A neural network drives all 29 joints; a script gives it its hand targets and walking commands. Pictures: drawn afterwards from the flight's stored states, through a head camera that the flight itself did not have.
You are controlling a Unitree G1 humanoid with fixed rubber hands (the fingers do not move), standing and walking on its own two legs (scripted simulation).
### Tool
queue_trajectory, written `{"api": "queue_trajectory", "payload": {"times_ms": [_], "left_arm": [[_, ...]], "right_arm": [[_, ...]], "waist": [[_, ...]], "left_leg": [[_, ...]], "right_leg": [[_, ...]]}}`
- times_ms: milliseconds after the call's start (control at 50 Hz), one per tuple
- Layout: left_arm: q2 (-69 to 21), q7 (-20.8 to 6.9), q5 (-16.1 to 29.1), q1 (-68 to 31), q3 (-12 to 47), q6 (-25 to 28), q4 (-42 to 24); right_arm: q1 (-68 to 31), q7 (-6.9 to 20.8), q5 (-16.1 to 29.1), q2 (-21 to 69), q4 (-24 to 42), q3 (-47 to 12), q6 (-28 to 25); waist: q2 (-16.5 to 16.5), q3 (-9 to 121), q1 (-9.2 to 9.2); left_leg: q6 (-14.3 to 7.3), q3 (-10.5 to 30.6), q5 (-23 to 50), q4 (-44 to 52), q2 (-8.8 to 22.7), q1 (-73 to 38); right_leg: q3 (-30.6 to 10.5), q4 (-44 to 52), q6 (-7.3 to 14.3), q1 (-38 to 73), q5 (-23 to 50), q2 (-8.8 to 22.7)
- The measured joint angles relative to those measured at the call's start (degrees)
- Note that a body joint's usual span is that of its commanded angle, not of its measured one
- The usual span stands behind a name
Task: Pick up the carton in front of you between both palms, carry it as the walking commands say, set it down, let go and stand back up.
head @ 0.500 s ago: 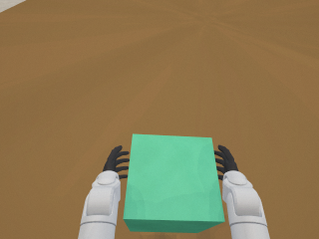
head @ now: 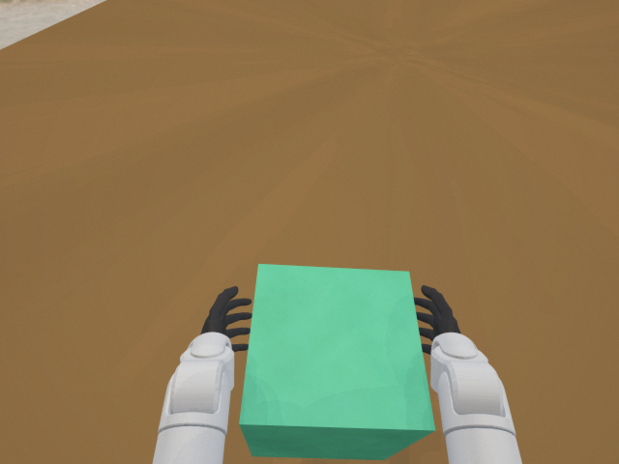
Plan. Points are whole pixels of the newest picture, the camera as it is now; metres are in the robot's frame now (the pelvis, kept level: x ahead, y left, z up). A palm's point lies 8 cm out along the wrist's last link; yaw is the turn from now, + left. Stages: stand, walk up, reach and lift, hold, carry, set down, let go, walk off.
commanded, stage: carry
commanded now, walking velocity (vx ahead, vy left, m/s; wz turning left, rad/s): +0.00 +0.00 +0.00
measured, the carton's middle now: (326, 369) +0.30 +0.00 -0.05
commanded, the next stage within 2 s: hold in 0.66 s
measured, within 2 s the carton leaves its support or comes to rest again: neither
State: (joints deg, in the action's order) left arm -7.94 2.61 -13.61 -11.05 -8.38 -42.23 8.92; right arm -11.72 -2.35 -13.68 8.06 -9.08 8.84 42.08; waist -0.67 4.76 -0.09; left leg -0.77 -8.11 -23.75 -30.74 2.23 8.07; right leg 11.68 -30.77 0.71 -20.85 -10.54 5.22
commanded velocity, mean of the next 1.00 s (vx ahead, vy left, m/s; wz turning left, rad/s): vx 0.00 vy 0.00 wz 0.00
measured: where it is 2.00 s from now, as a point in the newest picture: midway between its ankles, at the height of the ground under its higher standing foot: outside the picture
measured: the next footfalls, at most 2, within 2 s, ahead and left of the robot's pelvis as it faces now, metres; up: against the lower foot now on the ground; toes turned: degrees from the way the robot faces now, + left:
none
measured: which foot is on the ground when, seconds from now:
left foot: down 0.00-1.00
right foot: down 0.00-1.00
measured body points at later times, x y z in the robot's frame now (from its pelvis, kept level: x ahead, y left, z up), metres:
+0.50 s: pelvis -0.02 +0.00 +0.00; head -0.05 +0.00 +0.45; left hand +0.27 +0.15 +0.03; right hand +0.28 -0.15 +0.03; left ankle -0.08 +0.09 -0.73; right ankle +0.06 -0.12 -0.73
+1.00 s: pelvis -0.04 -0.01 +0.01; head -0.06 -0.03 +0.46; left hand +0.23 +0.18 +0.04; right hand +0.28 -0.12 +0.04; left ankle -0.08 +0.09 -0.73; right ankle +0.06 -0.14 -0.73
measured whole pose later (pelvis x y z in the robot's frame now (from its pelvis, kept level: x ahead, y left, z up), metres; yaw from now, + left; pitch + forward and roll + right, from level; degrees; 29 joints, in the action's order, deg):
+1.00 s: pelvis -0.04 -0.01 +0.01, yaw +8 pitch -7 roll +0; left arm -8.1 1.0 -13.6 -12.1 -10.8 -38.2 13.9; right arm -12.5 -1.8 -15.8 8.2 -10.6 9.0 39.9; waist -2.9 -3.6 -0.2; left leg -0.9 0.4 -16.1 -23.8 -0.5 0.8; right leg 2.3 -20.0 -1.0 -8.4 -4.6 2.2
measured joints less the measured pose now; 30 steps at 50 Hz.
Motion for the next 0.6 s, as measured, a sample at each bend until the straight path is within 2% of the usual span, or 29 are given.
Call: {"api": "queue_trajectory", "payload": {"times_ms": [600], "left_arm": [[-0.1, -0.3, -0.2, -0.4, -0.5, 0.0, 0.6]], "right_arm": [[-0.5, 0.0, -0.2, 0.1, -0.4, 0.2, 0.3]], "waist": [[0.2, 0.1, 0.14]], "left_leg": [[-0.8, -0.3, 1.8, -0.9, -0.9, 2.9]], "right_leg": [[-0.3, 1.6, 0.0, -1.7, 3.3, 0.8]]}}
